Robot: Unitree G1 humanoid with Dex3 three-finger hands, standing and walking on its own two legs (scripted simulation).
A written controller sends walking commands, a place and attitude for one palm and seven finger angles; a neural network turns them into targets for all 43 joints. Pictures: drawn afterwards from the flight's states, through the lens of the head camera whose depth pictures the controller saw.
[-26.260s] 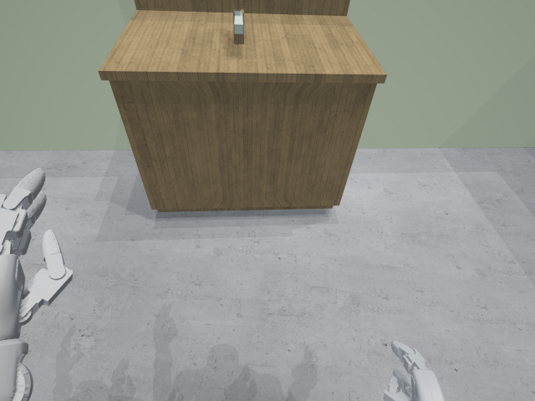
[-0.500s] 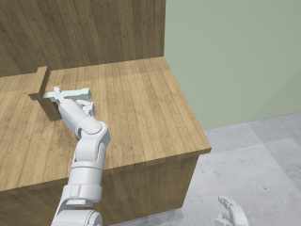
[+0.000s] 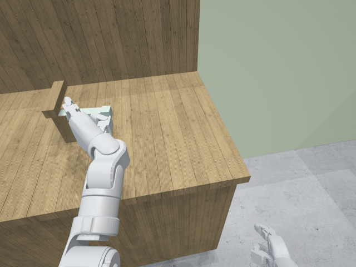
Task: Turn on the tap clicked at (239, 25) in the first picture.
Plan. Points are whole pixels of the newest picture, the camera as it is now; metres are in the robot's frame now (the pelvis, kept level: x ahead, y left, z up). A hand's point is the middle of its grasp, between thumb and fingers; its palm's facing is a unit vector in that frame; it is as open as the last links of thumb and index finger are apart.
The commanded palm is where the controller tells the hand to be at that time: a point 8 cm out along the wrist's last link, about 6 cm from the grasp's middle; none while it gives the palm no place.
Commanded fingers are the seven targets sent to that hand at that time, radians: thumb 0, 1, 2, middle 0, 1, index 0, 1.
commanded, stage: lift the hand up off the lever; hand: left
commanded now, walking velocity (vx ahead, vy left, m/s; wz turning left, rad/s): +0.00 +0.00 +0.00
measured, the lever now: (106, 112) +0.47 +0.27 +0.10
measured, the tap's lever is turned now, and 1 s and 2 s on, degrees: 83 83 83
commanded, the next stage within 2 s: draw the hand back beside the body in 0.16 s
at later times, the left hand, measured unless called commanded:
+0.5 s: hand (114, 129) +0.34 +0.19 +0.16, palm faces +0.40 -0.91 -0.07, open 7.8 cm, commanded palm +0.29 +0.24 +0.17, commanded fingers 0.00 0.90 0.90 -0.16 -0.19 -0.16 -0.19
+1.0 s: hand (82, 158) +0.26 +0.22 +0.16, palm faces +0.26 -0.93 -0.27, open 7.6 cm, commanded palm +0.22 +0.27 +0.17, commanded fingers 0.00 0.90 0.90 -0.19 -0.26 -0.19 -0.26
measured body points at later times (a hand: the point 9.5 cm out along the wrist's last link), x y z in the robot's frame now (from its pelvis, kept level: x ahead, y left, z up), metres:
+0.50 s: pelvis +0.01 +0.00 +0.00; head -0.02 -0.01 +0.45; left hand +0.32 +0.23 +0.16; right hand +0.18 -0.23 -0.09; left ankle -0.03 +0.14 -0.74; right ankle +0.01 -0.08 -0.74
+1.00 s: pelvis -0.01 +0.03 +0.01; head -0.02 +0.01 +0.46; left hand +0.24 +0.27 +0.17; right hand +0.17 -0.19 -0.09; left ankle -0.03 +0.15 -0.74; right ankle +0.01 -0.08 -0.74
